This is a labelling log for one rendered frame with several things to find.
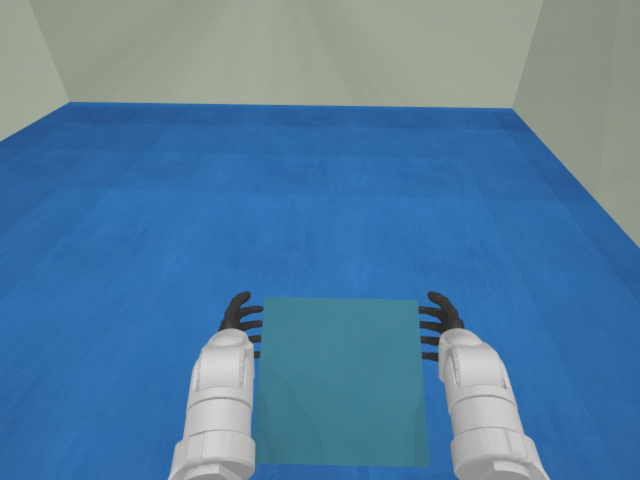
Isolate right robot hand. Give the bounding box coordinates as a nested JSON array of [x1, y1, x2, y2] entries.
[[418, 291, 465, 362]]

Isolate left robot hand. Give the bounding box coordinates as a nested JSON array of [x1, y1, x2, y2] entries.
[[218, 291, 263, 358]]

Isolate right robot forearm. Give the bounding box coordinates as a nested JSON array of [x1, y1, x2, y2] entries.
[[438, 328, 550, 480]]

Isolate left robot forearm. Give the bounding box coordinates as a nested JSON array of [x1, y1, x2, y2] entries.
[[168, 329, 255, 480]]

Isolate carton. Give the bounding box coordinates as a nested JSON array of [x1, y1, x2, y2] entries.
[[253, 297, 430, 468]]

